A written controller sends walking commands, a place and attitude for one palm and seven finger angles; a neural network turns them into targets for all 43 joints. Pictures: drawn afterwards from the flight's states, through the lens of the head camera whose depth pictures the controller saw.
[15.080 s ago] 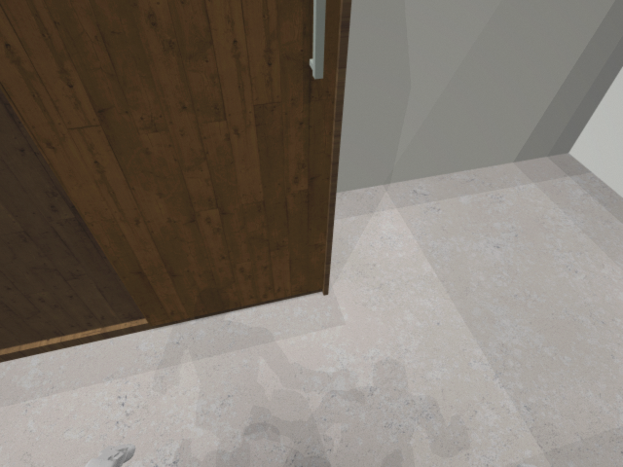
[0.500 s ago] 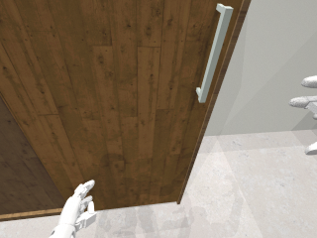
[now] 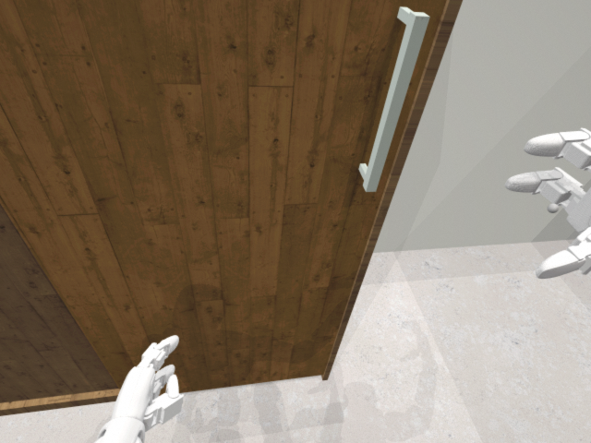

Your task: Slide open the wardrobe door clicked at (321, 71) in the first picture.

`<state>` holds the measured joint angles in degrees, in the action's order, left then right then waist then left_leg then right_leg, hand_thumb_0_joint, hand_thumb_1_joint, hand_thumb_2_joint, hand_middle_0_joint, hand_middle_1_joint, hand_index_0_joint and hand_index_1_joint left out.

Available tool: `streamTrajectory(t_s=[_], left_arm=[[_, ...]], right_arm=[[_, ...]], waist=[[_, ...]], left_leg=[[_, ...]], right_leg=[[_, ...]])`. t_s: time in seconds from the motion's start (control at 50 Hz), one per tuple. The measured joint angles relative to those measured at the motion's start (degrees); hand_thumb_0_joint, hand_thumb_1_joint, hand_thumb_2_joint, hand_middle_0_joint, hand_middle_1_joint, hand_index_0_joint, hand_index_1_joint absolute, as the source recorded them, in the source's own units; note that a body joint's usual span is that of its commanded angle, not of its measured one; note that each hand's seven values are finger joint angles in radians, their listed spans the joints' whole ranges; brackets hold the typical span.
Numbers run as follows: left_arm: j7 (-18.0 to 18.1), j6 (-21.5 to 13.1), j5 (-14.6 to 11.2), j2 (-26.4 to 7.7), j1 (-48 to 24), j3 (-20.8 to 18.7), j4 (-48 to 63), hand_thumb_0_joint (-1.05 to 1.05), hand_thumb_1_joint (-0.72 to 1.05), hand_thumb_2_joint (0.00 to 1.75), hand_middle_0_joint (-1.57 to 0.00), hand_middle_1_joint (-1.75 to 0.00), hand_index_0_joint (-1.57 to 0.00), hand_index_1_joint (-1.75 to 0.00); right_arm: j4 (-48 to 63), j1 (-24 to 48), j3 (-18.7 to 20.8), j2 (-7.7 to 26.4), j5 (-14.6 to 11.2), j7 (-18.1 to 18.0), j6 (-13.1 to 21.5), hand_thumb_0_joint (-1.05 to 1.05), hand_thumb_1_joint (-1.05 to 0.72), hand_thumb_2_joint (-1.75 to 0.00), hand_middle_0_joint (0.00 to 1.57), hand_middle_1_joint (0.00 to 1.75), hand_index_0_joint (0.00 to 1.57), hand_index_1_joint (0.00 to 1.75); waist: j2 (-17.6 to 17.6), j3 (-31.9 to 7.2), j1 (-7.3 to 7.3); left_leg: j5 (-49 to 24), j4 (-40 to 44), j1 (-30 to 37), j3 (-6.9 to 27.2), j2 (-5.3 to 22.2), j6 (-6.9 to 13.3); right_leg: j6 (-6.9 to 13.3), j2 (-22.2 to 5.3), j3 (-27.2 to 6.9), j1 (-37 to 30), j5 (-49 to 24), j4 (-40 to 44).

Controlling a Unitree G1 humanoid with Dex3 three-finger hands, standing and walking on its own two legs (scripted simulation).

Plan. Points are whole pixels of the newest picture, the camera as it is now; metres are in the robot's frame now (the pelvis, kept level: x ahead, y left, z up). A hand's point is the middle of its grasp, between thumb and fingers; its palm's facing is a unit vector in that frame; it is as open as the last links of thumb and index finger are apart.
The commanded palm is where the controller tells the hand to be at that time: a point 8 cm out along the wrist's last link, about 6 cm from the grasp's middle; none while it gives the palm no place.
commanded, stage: move the hooked fingers beside the handle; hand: right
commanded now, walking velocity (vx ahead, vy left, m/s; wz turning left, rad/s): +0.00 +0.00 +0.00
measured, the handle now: (385, 110) +0.49 -0.11 +0.25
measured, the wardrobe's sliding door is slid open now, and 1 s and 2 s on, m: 0.00 0.00 0.00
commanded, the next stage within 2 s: none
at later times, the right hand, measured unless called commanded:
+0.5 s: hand (512, 179) +0.34 -0.23 +0.25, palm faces -0.06 +0.99 -0.10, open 14.0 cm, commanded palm +0.32 -0.28 +0.26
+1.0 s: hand (469, 150) +0.40 -0.20 +0.25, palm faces -0.09 +0.99 -0.07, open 14.0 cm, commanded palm +0.38 -0.26 +0.26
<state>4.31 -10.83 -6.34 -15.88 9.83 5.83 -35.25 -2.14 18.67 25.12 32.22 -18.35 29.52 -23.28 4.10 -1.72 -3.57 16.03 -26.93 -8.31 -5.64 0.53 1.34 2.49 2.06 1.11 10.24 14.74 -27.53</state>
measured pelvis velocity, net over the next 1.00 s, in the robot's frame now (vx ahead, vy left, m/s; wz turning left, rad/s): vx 0.01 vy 0.01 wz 0.02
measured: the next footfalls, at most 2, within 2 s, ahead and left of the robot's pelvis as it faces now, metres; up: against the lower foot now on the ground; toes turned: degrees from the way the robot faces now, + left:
none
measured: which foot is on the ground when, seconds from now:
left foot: down 0.00-1.00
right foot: down 0.00-1.00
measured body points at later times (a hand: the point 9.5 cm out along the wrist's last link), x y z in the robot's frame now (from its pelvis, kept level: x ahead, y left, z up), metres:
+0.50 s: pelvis +0.00 +0.01 +0.00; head -0.02 +0.03 +0.45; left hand +0.19 +0.24 -0.08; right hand +0.34 -0.28 +0.26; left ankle -0.01 +0.10 -0.74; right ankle +0.00 -0.09 -0.74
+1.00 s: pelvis +0.01 +0.01 +0.00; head +0.00 +0.03 +0.45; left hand +0.15 +0.26 -0.09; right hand +0.40 -0.26 +0.26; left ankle -0.01 +0.10 -0.74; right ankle +0.00 -0.09 -0.74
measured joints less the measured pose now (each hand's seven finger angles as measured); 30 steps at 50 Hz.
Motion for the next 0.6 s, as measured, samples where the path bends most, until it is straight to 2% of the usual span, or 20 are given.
streamTrajectory(t_s=[0.12, 0.28, 0.44, 0.6], left_arm=[[-0.1, 0.4, 0.4, 0.8, -0.5, 0.2, -0.1, 0.01, 0.91, 0.89, -0.2, -0.3, -0.2, -0.3], [-0.1, 2.1, 0.3, 0.6, -0.1, 0.0, -0.2, 0.01, 0.91, 0.89, -0.21, -0.3, -0.2, -0.3], [0.8, 2.3, 0.2, -0.2, 0.8, -0.8, -1.1, 0.01, 0.91, 0.89, -0.2, -0.3, -0.2, -0.3], [0.9, 2.8, 0.1, -0.3, 1.1, -1.2, -1.0, 0.01, 0.91, 0.89, -0.2, -0.3, -0.2, -0.3]], right_arm=[[1.2, 1.3, -1.7, -1.9, -0.2, -2.2, -0.1, -0.01, 0.5, -0.29, 0.31, 1.21, 0.3, 1.2], [-4.7, 4.7, -1.6, -0.9, 1.4, -4.7, -1.8, -0.01, 0.5, -0.29, 0.31, 1.2, 0.3, 1.2], [-8.7, 7.8, -3.4, -1.4, 1.9, -4.0, 0.9, -0.01, 0.5, -0.29, 0.3, 1.2, 0.3, 1.2], [-16.4, 12.9, -4.5, -0.8, 3.4, -5.2, 1.5, -0.01, 0.5, -0.29, 0.31, 1.2, 0.3, 1.2]], waist=[[-0.1, -0.2, 0.73], [-0.3, -0.6, 1.28], [-0.9, -0.4, 1.47], [-0.9, -0.1, 2.65]], left_leg=[[0.1, -0.3, -0.4, 0.4, 0.2, -0.1], [0.2, -0.5, -1.0, 0.5, 0.0, 0.2], [0.2, -0.4, -0.8, 0.1, -0.3, 0.4], [-0.1, -0.2, -1.6, 0.2, -0.4, 0.6]], right_leg=[[0.0, 0.2, 0.4, -0.1, -0.2, 0.5], [-0.2, 0.0, 0.4, 0.5, -0.2, 0.4], [-0.4, -0.3, 0.0, 0.5, 0.0, 0.0], [-0.5, -0.4, 0.2, 1.3, -0.3, 0.3]])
